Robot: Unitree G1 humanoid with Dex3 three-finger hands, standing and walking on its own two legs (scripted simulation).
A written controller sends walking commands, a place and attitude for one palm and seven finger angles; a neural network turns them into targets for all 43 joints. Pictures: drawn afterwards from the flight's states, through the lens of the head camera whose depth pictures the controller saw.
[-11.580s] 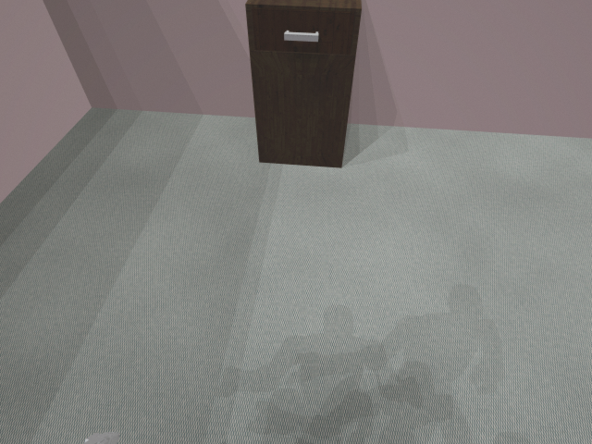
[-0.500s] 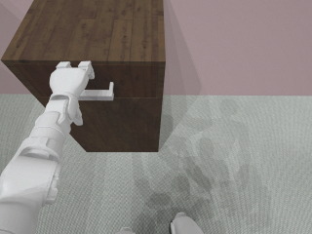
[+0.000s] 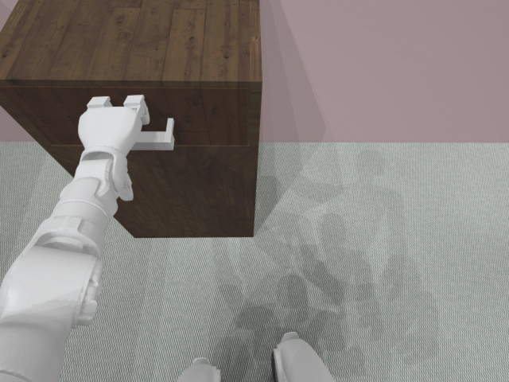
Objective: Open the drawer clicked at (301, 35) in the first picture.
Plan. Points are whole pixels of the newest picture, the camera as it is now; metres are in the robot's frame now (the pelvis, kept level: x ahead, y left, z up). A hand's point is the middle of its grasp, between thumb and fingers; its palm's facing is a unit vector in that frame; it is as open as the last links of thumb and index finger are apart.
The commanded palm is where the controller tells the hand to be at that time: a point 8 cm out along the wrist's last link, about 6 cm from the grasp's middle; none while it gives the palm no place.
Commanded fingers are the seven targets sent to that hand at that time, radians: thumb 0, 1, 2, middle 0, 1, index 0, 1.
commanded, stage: lower the fingers behind the handle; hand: left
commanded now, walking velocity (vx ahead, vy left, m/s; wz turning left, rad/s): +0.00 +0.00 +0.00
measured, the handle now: (136, 131) +0.56 +0.17 -0.02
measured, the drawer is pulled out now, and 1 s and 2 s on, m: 0.00 0.00 0.00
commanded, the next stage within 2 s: close the thumb around the handle in 0.96 s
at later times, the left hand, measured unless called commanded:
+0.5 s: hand (127, 158) +0.51 +0.18 -0.03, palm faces -0.08 +0.01 -1.00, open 13.8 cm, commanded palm +0.50 +0.19 +0.02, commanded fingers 0.00 -0.50 0.30 -0.30 -1.20 -0.30 -1.20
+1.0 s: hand (128, 160) +0.51 +0.18 -0.04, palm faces -0.07 -0.01 -1.00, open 13.8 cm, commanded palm +0.50 +0.19 +0.02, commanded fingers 0.00 -0.50 0.30 -0.30 -1.20 -0.30 -1.20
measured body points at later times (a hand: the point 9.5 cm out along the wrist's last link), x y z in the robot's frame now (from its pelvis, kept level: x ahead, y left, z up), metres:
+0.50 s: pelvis -0.01 +0.00 -0.02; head +0.14 -0.01 +0.40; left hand +0.51 +0.18 +0.03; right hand -0.02 -0.28 -0.15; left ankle -0.03 +0.12 -0.67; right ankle +0.03 -0.12 -0.67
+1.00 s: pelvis -0.02 +0.01 -0.03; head +0.14 +0.00 +0.39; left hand +0.51 +0.18 +0.02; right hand -0.02 -0.27 -0.16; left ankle -0.03 +0.12 -0.67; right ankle +0.03 -0.12 -0.67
